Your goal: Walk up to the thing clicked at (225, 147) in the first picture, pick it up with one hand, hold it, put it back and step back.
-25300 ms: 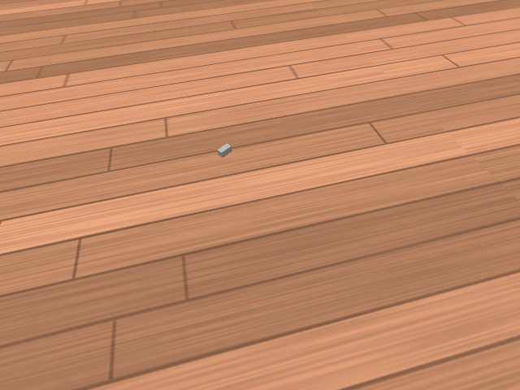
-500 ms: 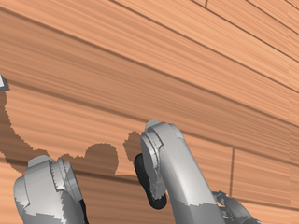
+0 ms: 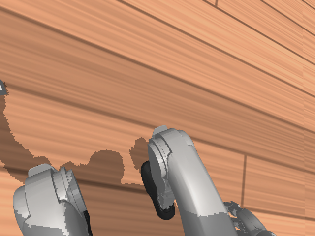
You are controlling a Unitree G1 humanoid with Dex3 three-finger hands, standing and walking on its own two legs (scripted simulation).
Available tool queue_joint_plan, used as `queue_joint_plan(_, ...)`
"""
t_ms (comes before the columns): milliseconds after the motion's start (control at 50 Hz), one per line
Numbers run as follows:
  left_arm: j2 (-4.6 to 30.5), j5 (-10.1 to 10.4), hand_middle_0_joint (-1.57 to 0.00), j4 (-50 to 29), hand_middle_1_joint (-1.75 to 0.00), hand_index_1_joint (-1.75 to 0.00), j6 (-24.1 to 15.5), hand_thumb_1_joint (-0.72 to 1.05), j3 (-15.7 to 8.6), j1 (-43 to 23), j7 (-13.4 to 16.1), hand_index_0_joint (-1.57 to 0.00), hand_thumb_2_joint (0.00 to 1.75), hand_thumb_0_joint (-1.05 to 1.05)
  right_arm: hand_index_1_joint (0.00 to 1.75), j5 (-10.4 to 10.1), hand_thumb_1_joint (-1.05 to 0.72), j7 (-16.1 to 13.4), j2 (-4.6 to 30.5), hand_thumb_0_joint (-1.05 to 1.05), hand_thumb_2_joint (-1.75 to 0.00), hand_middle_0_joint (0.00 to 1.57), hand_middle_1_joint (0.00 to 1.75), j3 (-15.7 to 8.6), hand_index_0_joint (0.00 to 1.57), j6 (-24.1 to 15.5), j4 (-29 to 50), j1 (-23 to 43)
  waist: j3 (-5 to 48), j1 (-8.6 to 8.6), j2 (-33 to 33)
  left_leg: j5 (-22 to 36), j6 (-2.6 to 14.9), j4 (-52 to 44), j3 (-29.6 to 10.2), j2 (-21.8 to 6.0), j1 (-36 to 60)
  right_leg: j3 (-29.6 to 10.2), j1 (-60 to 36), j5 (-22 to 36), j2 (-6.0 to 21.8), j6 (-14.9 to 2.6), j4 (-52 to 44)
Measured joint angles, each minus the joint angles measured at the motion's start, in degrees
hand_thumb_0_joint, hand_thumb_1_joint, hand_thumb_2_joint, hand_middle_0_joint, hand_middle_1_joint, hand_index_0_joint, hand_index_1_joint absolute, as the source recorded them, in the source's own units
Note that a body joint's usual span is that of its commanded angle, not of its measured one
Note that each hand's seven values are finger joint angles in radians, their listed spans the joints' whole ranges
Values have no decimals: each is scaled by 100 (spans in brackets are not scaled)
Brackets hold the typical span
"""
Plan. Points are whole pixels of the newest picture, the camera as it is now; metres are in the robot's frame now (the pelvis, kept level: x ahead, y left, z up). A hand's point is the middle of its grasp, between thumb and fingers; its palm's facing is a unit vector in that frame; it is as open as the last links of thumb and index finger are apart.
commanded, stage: approach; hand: left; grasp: from above
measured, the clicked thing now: out of the picture +0.53 +0.32 -0.30
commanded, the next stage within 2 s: close in in 0.78 s
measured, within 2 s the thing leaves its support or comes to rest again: neither
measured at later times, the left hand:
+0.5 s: hand out of the picture +0.53 +0.31 -0.17, palm faces -0.40 -0.04 -0.92, open 12.2 cm
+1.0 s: hand out of the picture +0.52 +0.33 -0.18, palm faces -0.44 -0.06 -0.90, open 11.7 cm
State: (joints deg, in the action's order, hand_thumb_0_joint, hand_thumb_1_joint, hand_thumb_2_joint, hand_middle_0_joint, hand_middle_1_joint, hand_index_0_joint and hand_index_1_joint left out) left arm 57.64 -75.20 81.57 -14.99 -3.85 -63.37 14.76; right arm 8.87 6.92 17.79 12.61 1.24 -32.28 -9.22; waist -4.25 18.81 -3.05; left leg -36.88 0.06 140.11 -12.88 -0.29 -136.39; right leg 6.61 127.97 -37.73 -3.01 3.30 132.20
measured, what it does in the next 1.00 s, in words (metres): stands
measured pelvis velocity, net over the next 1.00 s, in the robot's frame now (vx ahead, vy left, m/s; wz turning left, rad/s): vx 0.00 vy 0.00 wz -0.01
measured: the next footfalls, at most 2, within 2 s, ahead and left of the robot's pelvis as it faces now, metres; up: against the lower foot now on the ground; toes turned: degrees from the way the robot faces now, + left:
none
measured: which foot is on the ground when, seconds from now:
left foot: down 0.00-1.00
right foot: down 0.00-1.00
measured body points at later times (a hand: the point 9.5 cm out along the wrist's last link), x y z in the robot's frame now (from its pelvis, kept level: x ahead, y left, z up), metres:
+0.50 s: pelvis +0.00 +0.00 +0.00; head +0.27 +0.11 +0.35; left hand +0.55 +0.31 -0.12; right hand +0.05 -0.26 -0.06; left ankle +0.08 +0.13 -0.29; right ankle +0.12 -0.13 -0.29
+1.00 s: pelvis +0.00 +0.00 +0.00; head +0.28 +0.11 +0.34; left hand +0.54 +0.33 -0.13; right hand +0.05 -0.27 -0.06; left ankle +0.08 +0.13 -0.29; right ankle +0.12 -0.13 -0.29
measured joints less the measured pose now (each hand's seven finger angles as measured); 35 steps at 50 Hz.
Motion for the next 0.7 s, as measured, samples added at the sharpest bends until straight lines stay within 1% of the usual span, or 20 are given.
queue_joint_plan(80,17,17,-37,16,-64,-67,11,-26,34,-25,-15,-35,79,0,30,3,-90,5,-3,-1,-89,20,30,8,20,5,-22,6,14,0,-13,-1,8,1,3,-6,-3,-3,4,3,-5,14,-3)
queue_joint_plan(140,27,26,-37,37,-65,-68,20,-26,57,-47,-21,-35,79,0,30,8,-90,-8,-2,0,-89,20,30,7,21,8,-20,2,25,-3,-8,-4,14,4,-2,-5,-19,5,12,0,-4,-6,-9)
queue_joint_plan(180,16,39,-37,48,-66,-69,35,-26,130,-94,-34,-35,79,0,30,15,-90,-12,-7,-1,-89,20,30,1,20,-4,-27,0,16,0,-19,-5,19,1,10,-3,-18,-4,10,-5,0,-10,-8)
queue_joint_plan(260,-86,82,-37,83,-68,-70,50,-25,357,-267,-19,-36,78,0,30,23,-90,-6,-25,-1,-89,20,30,18,20,-40,-80,-9,31,26,-63,-8,23,-5,35,-2,-26,-24,23,-13,7,-10,1)
queue_joint_plan(300,-135,47,-37,118,-68,-71,54,-25,420,-358,21,-36,77,0,30,36,-90,-7,-32,-1,-89,20,30,32,20,-60,-82,-10,30,69,-75,-7,18,-3,29,4,-40,-17,33,-17,13,-28,4)
queue_joint_plan(380,-223,-69,-38,189,-68,-70,131,-24,416,-522,185,-37,76,0,30,60,-90,-3,-53,-1,-89,20,30,48,21,-82,-35,-46,50,186,-79,-22,5,-4,21,-3,-64,-13,70,-14,7,-23,2)
queue_joint_plan(440,-274,-128,-39,281,-68,-70,279,-22,326,-556,321,-38,75,0,30,52,-90,9,-51,-1,-89,20,30,66,20,-84,18,-85,84,285,-17,-39,0,-12,17,-14,-84,-12,103,-15,0,-13,-7)
queue_joint_plan(480,-280,-142,-40,306,-67,-69,408,-21,244,-535,353,-39,75,0,30,33,-90,17,-44,-1,-89,20,30,82,20,-76,71,-109,81,339,34,-45,0,-25,22,-27,-83,-18,115,-11,-7,5,-18)
queue_joint_plan(520,-286,-103,-41,289,-66,-68,532,-20,170,-477,343,-40,74,0,30,-3,-90,21,-36,-1,-89,20,30,103,20,-51,114,-136,86,366,79,-51,1,-42,35,-49,-76,-34,129,0,-22,36,-30)
queue_joint_plan(560,-288,-9,-42,295,-65,-67,643,-19,127,-414,308,-41,73,0,30,-39,-90,23,-27,-1,-89,20,30,131,20,-16,134,-149,93,366,120,-57,0,-59,47,-71,-59,-48,137,12,-36,58,-40)
queue_joint_plan(620,-268,133,-43,322,-63,-65,746,-18,167,-351,128,-41,72,0,30,-77,-90,22,-27,0,-89,20,30,152,20,11,115,-138,71,341,148,-53,-3,-77,66,-92,-27,-69,134,29,-50,78,-43)
queue_joint_plan(700,-194,307,-44,315,-62,-64,681,-18,242,-319,-130,-43,71,0,30,-78,-90,-7,-5,0,-89,20,30,179,21,15,76,-96,-30,278,123,-33,-15,-64,60,-90,1,-66,115,49,-52,74,-23)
